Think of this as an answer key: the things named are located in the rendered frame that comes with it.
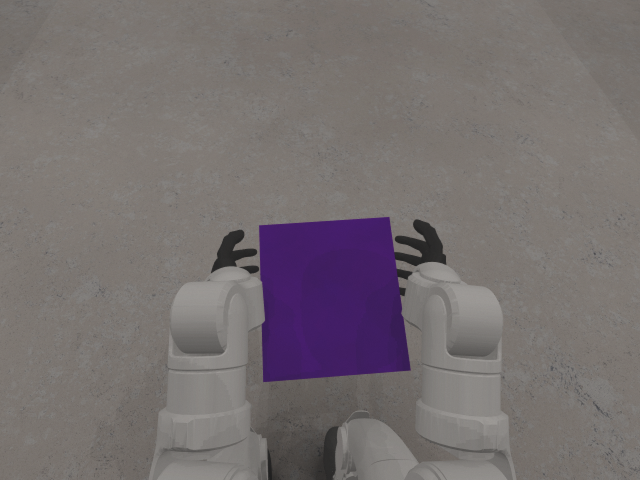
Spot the robot thigh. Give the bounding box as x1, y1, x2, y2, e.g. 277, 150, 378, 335
207, 431, 268, 480
337, 418, 419, 480

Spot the robot left hand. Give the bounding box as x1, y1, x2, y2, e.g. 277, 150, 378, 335
211, 230, 259, 274

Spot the right robot forearm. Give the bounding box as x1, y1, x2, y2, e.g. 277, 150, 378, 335
401, 262, 517, 480

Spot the robot left upper arm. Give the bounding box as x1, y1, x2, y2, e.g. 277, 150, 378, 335
157, 459, 258, 480

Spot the left robot forearm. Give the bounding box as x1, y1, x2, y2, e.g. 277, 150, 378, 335
148, 266, 265, 480

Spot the robot right hand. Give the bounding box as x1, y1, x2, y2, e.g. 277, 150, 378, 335
394, 219, 446, 296

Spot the carton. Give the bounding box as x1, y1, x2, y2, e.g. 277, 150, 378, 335
259, 217, 411, 382

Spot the robot right thigh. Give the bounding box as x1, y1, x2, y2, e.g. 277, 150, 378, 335
337, 418, 419, 480

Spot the robot right upper arm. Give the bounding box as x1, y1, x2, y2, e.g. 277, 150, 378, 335
404, 460, 507, 480

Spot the robot left thigh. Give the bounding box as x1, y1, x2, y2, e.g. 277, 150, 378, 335
207, 431, 268, 480

